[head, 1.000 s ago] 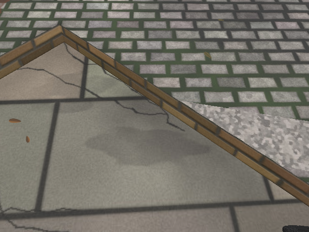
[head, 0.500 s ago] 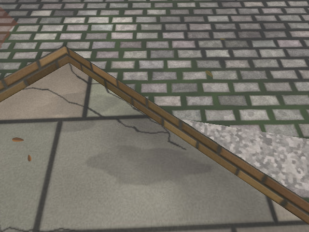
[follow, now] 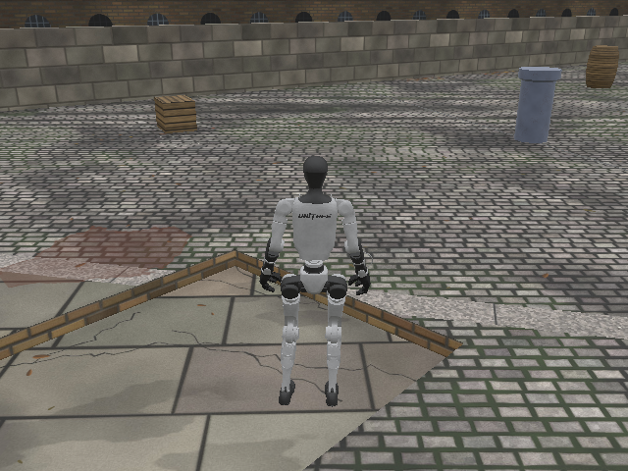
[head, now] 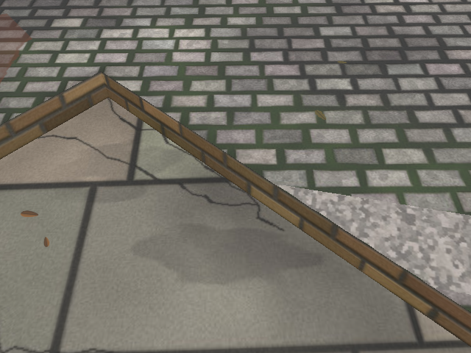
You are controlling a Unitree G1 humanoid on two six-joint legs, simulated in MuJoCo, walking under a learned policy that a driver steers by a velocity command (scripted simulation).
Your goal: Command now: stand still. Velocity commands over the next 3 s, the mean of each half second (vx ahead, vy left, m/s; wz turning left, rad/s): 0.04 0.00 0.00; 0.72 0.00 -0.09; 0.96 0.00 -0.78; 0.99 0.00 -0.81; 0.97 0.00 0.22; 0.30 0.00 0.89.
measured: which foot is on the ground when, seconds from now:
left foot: down 0.00-0.42, up 0.44-0.76, down 0.78-1.00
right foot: down 0.00-0.78, up 0.80-1.00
